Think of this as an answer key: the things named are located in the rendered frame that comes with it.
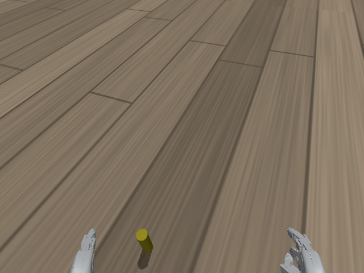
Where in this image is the left robot hand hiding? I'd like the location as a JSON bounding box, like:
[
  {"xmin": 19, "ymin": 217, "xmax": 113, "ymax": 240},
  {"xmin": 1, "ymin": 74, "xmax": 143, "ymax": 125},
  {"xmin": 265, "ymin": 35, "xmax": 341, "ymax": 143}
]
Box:
[{"xmin": 70, "ymin": 228, "xmax": 96, "ymax": 273}]

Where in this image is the right robot hand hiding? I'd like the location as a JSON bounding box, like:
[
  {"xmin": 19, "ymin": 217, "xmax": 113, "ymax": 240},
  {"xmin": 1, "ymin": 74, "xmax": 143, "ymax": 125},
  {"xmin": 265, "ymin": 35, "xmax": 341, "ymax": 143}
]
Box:
[{"xmin": 280, "ymin": 227, "xmax": 326, "ymax": 273}]

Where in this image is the can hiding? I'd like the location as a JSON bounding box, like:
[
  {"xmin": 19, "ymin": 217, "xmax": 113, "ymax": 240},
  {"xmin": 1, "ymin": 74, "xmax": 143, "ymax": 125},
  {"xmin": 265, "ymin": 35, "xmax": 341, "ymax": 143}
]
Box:
[{"xmin": 136, "ymin": 229, "xmax": 153, "ymax": 253}]

